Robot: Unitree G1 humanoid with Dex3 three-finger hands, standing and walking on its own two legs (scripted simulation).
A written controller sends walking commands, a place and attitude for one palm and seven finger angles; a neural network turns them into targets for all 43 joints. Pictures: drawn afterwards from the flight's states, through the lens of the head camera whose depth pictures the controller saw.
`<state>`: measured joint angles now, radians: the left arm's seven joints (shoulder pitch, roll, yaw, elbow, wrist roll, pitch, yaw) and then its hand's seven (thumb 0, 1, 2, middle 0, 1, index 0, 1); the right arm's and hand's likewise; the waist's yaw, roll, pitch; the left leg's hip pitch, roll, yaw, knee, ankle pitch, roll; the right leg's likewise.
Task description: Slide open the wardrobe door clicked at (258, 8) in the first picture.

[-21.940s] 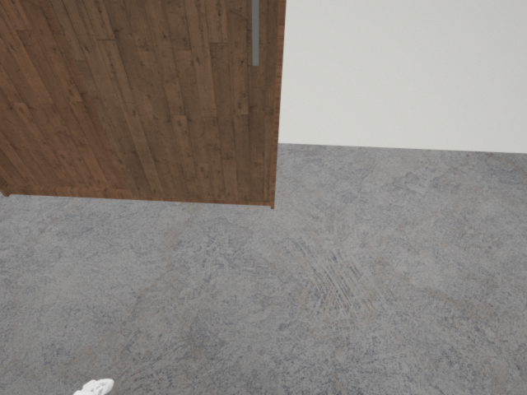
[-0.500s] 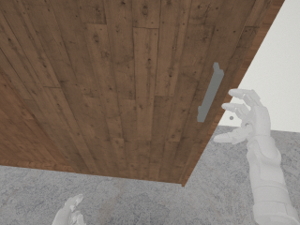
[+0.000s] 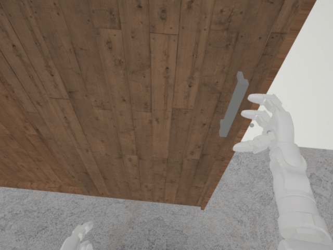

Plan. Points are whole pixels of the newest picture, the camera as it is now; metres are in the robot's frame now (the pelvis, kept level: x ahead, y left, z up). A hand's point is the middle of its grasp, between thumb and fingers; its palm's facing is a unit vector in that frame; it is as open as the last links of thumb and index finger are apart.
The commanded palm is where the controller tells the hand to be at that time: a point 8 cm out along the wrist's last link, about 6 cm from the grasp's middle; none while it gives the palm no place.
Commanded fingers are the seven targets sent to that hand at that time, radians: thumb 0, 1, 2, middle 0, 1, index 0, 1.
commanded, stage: move the hooked fingers beside the handle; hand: right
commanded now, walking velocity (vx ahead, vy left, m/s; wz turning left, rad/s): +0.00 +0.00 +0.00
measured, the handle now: (230, 106) +0.46 -0.13 +0.11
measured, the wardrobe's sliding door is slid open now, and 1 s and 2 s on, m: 0.00 0.00 0.00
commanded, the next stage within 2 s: feel for the door with the fingertips in 0.68 s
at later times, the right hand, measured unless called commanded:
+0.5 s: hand (252, 133) +0.37 -0.17 +0.11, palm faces +0.01 +1.00 +0.00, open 14.0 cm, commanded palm +0.35 -0.22 +0.12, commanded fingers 0.00 0.50 -0.30 0.30 1.20 0.30 1.20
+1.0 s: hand (248, 131) +0.38 -0.16 +0.11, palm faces -0.01 +1.00 +0.00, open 14.0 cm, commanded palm +0.35 -0.20 +0.11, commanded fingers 0.00 0.50 -0.30 0.30 1.20 0.30 1.20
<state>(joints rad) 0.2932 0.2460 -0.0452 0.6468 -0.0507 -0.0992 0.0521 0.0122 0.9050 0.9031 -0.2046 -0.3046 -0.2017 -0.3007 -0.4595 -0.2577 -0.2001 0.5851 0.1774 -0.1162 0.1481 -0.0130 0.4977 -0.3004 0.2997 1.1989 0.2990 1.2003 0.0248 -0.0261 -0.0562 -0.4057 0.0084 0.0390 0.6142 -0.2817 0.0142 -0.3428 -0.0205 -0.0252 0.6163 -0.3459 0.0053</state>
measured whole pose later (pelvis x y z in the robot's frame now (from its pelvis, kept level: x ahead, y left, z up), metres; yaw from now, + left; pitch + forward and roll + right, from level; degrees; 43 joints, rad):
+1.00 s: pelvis +0.00 -0.01 +0.00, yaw +0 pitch +4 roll +0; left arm 0.28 0.24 -0.04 0.64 -0.04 -0.12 0.05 0.01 0.90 0.90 -0.20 -0.30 -0.20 -0.30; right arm -0.39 -0.21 -0.16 0.49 0.18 -0.13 0.13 -0.01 0.50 -0.30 0.30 1.20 0.30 1.20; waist 0.02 -0.02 -0.05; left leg -0.41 0.01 0.03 0.61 -0.27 0.00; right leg -0.35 -0.01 -0.03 0.63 -0.35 0.00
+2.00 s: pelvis +0.00 +0.00 +0.00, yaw +1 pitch +6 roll +0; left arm 0.32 0.24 -0.03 0.66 -0.03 -0.08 0.03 0.01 0.91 0.90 -0.20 -0.30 -0.20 -0.30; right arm -0.54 -0.22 -0.20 0.68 0.16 -0.17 0.09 -0.01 0.50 -0.30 0.32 1.22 0.32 1.21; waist 0.04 -0.02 -0.06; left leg -0.44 0.00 0.03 0.61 -0.27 0.01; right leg -0.38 -0.02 -0.03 0.63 -0.35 0.00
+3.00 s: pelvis +0.01 +0.00 +0.00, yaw +0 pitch +5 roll +0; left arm 0.29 0.23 -0.03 0.65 -0.03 -0.11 0.02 0.01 0.91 0.90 -0.20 -0.30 -0.20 -0.30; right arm -0.41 -0.15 -0.09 0.48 0.14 -0.11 0.01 -0.01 0.50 -0.30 0.24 1.18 0.22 1.19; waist 0.00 -0.03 -0.05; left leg -0.40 0.01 0.04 0.61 -0.29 0.01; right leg -0.34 -0.02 -0.02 0.62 -0.36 0.00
